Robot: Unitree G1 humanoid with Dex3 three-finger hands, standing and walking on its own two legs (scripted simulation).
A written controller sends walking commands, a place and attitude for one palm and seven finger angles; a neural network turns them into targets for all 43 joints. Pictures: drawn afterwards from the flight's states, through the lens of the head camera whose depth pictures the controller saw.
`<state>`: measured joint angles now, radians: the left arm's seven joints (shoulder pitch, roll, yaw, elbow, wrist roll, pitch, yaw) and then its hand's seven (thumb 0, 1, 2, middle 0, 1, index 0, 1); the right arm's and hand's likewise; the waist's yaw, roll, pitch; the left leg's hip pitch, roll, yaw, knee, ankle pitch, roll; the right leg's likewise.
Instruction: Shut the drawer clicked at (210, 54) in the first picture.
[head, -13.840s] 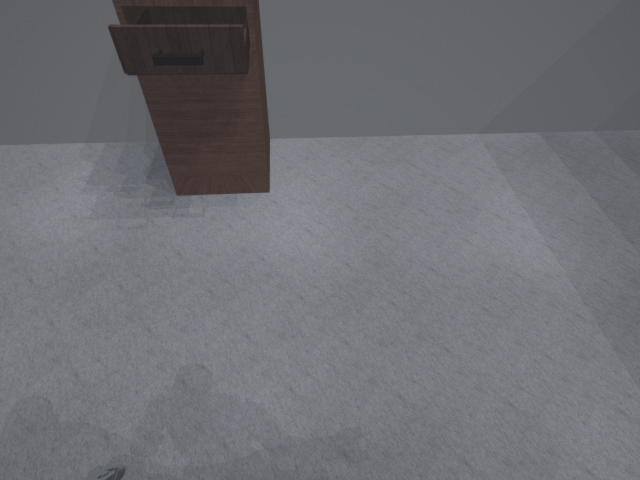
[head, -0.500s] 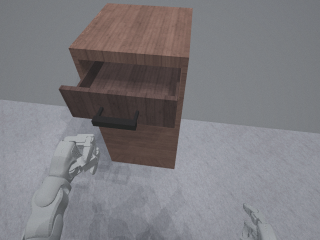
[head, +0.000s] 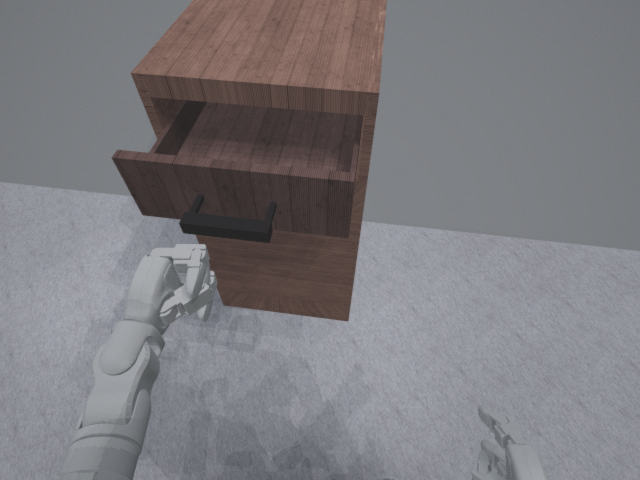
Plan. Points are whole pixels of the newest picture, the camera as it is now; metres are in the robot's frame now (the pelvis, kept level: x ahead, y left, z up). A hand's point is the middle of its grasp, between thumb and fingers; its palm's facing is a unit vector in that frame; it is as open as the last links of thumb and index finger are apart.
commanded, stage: bring the fist close to the handle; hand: left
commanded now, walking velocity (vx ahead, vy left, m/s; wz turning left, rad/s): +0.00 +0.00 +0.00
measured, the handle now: (230, 216) +0.51 +0.17 -0.01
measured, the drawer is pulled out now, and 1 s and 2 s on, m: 0.17 0.17 0.12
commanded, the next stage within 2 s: push the drawer shut in 1.10 s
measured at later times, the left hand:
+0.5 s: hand (224, 275) +0.38 +0.15 +0.01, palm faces -0.11 -0.99 -0.02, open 3.3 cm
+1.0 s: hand (229, 272) +0.40 +0.15 -0.01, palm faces -0.12 -0.99 -0.03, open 3.3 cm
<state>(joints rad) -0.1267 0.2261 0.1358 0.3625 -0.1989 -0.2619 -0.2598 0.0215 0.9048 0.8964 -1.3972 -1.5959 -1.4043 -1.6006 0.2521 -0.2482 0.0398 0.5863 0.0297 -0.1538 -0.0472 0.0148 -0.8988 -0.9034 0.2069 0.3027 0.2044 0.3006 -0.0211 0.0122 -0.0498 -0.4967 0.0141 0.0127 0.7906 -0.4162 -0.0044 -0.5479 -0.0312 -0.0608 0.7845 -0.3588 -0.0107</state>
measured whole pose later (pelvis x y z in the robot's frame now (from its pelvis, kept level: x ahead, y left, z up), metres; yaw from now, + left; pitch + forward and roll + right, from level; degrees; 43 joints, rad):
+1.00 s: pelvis -0.02 +0.01 -0.05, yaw -1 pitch +19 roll -1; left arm -0.48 0.28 0.23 0.76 -0.17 -0.43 -0.26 0.02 0.91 0.90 -1.40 -1.60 -1.40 -1.60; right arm 0.30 -0.24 0.02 0.59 0.01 -0.02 -0.01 0.01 -0.90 -0.90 0.21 0.30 0.20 0.30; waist -0.08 0.01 -0.12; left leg -0.91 0.03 0.02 1.10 -0.52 0.01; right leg -0.96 -0.02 -0.04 1.07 -0.43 -0.01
